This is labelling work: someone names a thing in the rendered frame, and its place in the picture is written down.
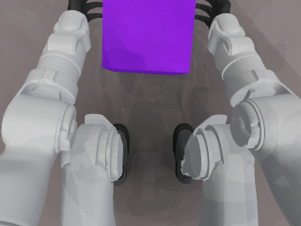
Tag carton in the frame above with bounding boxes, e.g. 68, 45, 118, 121
102, 0, 197, 75

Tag robot left forearm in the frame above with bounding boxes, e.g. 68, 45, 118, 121
1, 9, 91, 143

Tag robot left upper arm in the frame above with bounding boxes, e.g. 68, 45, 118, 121
0, 94, 77, 226

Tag robot right upper arm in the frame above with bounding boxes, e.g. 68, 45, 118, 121
230, 93, 301, 226

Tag right robot hand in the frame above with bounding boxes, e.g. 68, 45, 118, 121
195, 0, 231, 30

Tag left robot hand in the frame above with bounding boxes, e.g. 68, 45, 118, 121
67, 0, 103, 22

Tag robot right foot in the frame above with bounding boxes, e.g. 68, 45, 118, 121
173, 123, 194, 184

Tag robot right shin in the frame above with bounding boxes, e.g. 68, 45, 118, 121
181, 114, 255, 180

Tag robot right forearm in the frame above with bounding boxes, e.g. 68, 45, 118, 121
206, 13, 300, 107

